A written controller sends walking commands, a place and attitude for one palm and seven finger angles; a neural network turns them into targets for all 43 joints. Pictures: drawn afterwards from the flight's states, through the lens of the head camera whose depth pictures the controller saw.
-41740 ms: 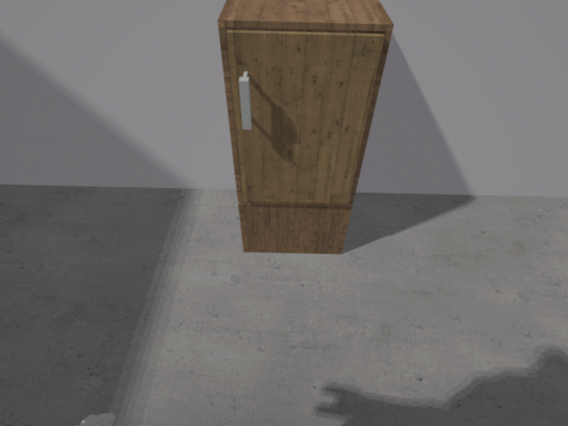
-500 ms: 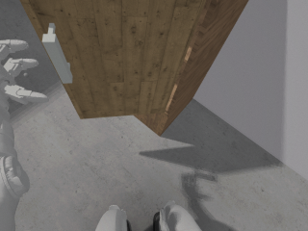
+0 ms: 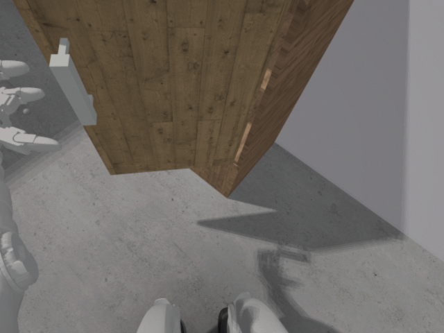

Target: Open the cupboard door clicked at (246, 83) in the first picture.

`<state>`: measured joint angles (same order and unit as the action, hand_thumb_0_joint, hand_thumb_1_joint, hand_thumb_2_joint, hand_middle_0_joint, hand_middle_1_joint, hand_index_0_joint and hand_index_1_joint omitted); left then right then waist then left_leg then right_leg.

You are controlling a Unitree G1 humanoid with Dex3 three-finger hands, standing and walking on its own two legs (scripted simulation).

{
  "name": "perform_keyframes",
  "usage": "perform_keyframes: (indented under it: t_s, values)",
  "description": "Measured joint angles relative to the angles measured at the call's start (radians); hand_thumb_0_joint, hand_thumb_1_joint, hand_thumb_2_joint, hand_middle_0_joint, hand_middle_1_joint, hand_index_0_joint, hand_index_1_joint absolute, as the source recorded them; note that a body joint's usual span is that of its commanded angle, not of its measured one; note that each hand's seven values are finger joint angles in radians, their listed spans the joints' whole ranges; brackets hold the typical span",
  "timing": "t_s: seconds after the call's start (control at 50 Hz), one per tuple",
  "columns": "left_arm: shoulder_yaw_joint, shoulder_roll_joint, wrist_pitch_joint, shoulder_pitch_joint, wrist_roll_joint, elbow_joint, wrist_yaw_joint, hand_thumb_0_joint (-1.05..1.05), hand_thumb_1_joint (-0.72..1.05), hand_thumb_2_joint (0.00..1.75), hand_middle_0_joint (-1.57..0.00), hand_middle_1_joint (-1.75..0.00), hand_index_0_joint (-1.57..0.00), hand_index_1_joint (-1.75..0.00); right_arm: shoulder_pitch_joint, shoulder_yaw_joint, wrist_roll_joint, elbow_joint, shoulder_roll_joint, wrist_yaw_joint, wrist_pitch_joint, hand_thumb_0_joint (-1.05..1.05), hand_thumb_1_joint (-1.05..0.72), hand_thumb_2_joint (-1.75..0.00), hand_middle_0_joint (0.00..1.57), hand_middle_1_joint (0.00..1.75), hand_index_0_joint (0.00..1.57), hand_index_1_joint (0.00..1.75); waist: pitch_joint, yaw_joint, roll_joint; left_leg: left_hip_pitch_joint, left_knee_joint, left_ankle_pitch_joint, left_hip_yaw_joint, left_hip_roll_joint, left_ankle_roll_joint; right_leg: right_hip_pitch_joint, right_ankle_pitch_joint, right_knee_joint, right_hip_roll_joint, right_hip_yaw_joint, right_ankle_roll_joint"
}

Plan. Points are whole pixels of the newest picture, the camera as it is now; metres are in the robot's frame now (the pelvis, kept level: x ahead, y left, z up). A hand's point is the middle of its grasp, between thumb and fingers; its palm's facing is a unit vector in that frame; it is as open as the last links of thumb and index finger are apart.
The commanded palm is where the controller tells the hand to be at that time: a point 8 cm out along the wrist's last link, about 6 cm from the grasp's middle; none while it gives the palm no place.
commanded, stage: move the hooked fingers beside the handle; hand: left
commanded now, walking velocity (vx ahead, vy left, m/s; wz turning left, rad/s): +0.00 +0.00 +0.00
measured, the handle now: (77, 84) +0.54 +0.23 +0.06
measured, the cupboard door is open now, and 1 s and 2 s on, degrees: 48 48 48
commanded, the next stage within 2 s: slide the fingers in behind the handle in 0.44 s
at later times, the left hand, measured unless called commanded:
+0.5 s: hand (35, 108) +0.48 +0.28 +0.07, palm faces +0.10 -1.00 -0.03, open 14.0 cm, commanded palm +0.46 +0.32 +0.06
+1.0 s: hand (54, 109) +0.48 +0.26 +0.06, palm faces +0.09 -1.00 -0.01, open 14.0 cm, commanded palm +0.46 +0.30 +0.06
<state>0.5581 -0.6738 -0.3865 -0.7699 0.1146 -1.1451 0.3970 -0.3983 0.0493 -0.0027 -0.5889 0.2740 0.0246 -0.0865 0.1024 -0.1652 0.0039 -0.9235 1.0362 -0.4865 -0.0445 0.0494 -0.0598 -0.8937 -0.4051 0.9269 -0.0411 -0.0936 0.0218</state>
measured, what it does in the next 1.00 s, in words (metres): stands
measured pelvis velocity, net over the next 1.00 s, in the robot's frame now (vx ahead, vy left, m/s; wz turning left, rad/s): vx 0.00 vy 0.00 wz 0.01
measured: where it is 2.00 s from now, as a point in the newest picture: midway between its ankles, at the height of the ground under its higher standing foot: outside the picture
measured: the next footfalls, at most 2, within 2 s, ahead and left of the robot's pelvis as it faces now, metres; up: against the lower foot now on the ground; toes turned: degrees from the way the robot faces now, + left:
none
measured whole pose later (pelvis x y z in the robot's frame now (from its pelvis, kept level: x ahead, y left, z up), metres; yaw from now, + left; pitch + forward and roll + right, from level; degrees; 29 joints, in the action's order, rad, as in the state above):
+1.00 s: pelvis +0.00 +0.00 +0.00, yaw +0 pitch +21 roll -4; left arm 0.47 -0.59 -0.40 -0.81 0.12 -1.14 0.33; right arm -0.39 0.05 0.00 -0.60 0.28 0.02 -0.09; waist 0.10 -0.17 0.01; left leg -0.94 1.05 -0.49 -0.04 0.04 -0.06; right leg -0.91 -0.41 0.95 -0.03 -0.10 0.02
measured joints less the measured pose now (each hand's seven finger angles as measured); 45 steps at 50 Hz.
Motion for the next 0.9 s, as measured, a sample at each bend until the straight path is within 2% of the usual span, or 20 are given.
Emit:
perform_keyframes:
  t_s: [0.2,0.32,0.46,0.58,0.74,0.9]
  values:
    - [-0.078,-0.009,0.003,-0.062,0.028,-0.064,0.046,-0.01,-0.5,0.3,-0.3,-1.2,-0.3,-1.2,0.028,0.005,0.008,-0.01,0.016,0.012,0.006,0.01,-0.9,-0.9,0.2,0.3,0.21,0.3,-0.008,0.016,0.001,-0.018,0.015,0.004,0.018,-0.012,-0.001,-0.008,-0.004,0.013,0.011,-0.018,0.001]
    - [-0.059,0.022,-0.016,-0.073,0.015,-0.036,0.018,-0.01,-0.5,0.3,-0.3,-1.2,-0.3,-1.2,0.039,0.002,0.0,-0.017,0.017,0.01,0.01,0.01,-0.9,-0.9,0.2,0.3,0.21,0.3,-0.006,0.007,-0.002,-0.052,0.035,0.001,0.015,-0.012,-0.002,-0.044,-0.007,0.036,0.014,-0.016,-0.001]
    - [-0.035,-0.005,0.0,-0.069,-0.014,-0.029,-0.008,-0.01,-0.5,0.3,-0.3,-1.2,-0.3,-1.2,0.022,0.008,0.001,-0.005,0.006,0.005,0.004,0.01,-0.91,-0.9,0.2,0.3,0.21,0.3,-0.007,-0.012,0.002,-0.049,0.037,-0.003,0.01,-0.005,-0.002,-0.044,-0.005,0.035,0.006,-0.009,-0.001]
    - [-0.046,-0.011,0.007,-0.062,0.009,-0.034,0.003,-0.01,-0.5,0.3,-0.3,-1.2,-0.3,-1.2,-0.006,0.012,0.004,-0.012,0.003,0.002,-0.006,0.01,-0.9,-0.9,0.2,0.3,0.21,0.3,-0.008,-0.004,0.01,-0.031,0.02,0.001,0.006,-0.006,-0.004,-0.026,0.0,0.018,0.006,-0.005,-0.003]
    - [-0.079,0.025,0.0,-0.055,0.02,-0.033,0.001,-0.01,-0.5,0.3,-0.3,-1.2,-0.3,-1.2,-0.014,0.006,0.003,-0.023,0.003,0.0,-0.008,0.01,-0.9,-0.9,0.2,0.3,0.21,0.3,-0.005,0.004,0.007,-0.026,0.015,0.003,0.007,-0.01,-0.005,-0.021,-0.001,0.015,0.01,-0.006,-0.005]
    - [-0.075,0.073,-0.021,-0.045,0.005,0.003,-0.049,-0.01,-0.5,0.3,-0.3,-1.2,-0.3,-1.2,0.008,-0.004,-0.003,-0.021,0.004,-0.005,-0.004,0.01,-0.9,-0.9,0.2,0.3,0.21,0.3,-0.001,-0.003,0.003,-0.027,0.021,-0.001,0.006,-0.01,-0.004,-0.023,-0.004,0.021,0.009,-0.004,-0.005]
